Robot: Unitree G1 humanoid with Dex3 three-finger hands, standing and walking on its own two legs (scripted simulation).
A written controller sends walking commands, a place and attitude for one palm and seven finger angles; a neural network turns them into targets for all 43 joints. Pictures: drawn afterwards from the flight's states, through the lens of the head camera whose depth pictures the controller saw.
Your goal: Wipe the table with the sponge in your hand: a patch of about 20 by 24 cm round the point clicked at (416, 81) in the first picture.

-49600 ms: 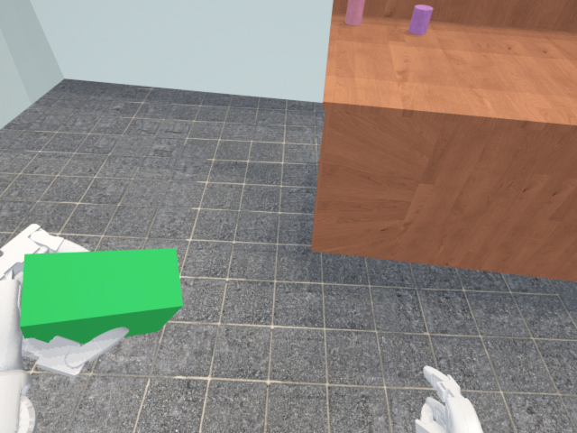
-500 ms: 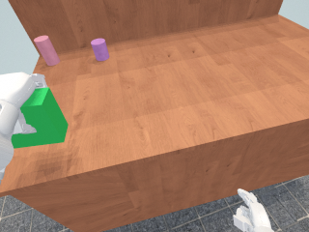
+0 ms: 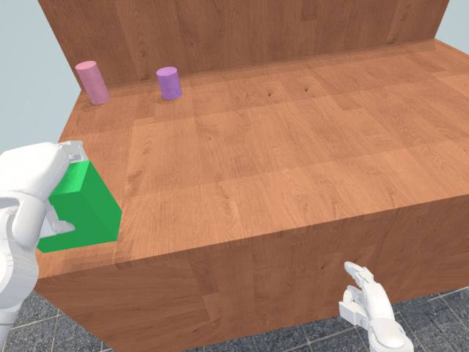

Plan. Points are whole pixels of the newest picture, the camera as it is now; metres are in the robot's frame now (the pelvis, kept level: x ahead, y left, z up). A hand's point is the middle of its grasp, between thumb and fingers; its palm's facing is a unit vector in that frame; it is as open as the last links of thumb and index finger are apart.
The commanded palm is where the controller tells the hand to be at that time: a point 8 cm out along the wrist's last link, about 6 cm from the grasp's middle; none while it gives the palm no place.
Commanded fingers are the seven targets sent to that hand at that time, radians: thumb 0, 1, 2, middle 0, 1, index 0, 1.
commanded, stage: bring the sponge back beside the body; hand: left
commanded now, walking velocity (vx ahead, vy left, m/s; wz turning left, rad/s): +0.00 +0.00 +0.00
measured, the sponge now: (72, 217) +0.24 +0.33 +0.13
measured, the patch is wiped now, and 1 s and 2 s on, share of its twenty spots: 0.90 0.90 0.90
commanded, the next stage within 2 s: step back with the hand held close in 0.96 s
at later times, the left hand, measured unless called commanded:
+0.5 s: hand (66, 231) +0.19 +0.28 +0.17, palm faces +0.13 -0.09 -0.99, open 10.3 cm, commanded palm +0.15 +0.28 +0.24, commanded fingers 0.00 0.10 1.30 -1.20 -1.60 -1.20 -1.60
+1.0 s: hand (76, 242) +0.18 +0.25 +0.17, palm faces +0.18 -0.12 -0.98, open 10.3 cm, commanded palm +0.14 +0.26 +0.24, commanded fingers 0.00 0.10 1.30 -1.20 -1.60 -1.20 -1.60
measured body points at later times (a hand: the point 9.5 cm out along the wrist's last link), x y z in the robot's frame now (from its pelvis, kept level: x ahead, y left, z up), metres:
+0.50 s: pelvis -0.01 -0.01 +0.00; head -0.04 -0.05 +0.44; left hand +0.18 +0.28 +0.22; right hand +0.25 -0.19 -0.07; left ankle +0.00 +0.14 -0.74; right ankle +0.02 -0.13 -0.74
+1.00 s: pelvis -0.02 -0.02 +0.00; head -0.07 -0.07 +0.44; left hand +0.17 +0.26 +0.22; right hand +0.23 -0.21 -0.06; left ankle +0.00 +0.14 -0.74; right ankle +0.02 -0.13 -0.74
